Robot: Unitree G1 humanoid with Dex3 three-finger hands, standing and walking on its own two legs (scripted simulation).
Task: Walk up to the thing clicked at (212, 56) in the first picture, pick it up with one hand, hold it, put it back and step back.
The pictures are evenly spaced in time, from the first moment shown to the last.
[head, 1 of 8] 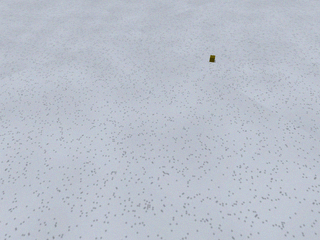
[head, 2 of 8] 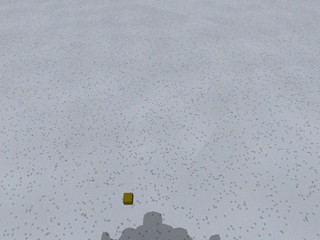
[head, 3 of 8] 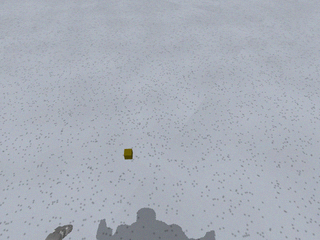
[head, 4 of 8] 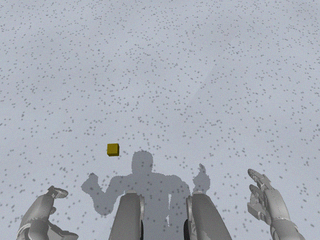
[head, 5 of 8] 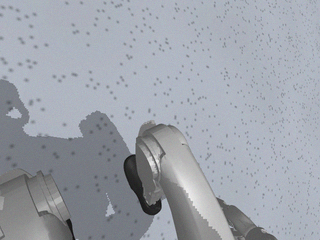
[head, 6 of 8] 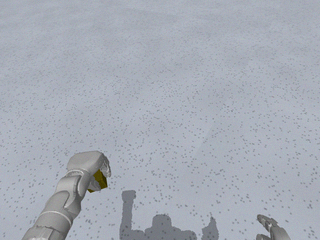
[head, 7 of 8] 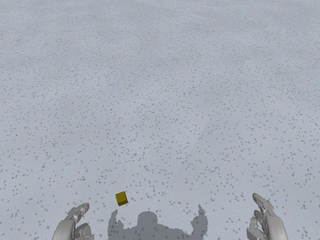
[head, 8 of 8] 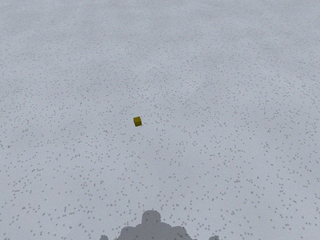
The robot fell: no
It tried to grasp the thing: yes
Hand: left
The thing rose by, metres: 0.67
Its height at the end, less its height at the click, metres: +0.00
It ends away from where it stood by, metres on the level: 0.01
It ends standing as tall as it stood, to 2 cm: yes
